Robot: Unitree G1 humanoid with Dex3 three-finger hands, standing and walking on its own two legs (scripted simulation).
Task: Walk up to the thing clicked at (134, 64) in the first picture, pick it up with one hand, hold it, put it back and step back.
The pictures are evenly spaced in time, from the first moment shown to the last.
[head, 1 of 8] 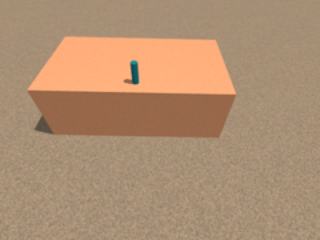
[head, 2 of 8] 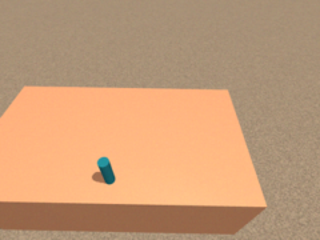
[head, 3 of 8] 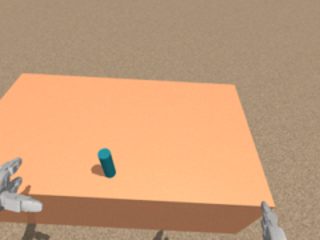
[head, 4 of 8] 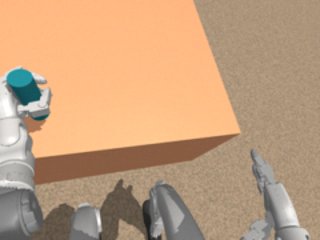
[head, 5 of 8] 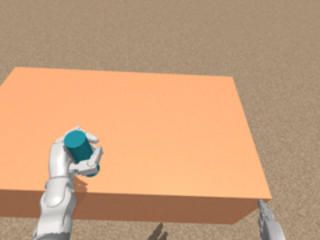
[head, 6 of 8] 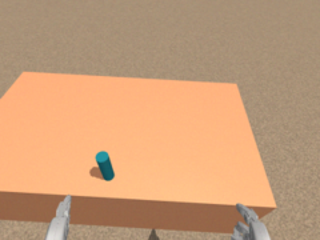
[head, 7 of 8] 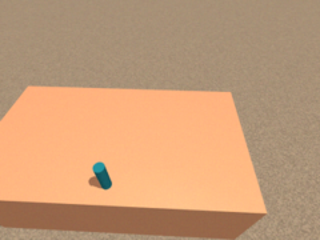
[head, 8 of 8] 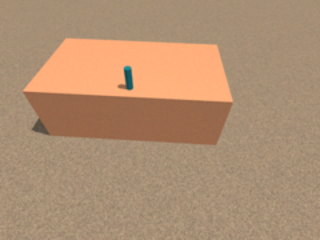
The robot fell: no
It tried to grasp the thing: yes
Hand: left
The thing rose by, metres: 0.26
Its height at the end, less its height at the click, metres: +0.00
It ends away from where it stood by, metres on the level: 0.02
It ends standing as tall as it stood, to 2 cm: yes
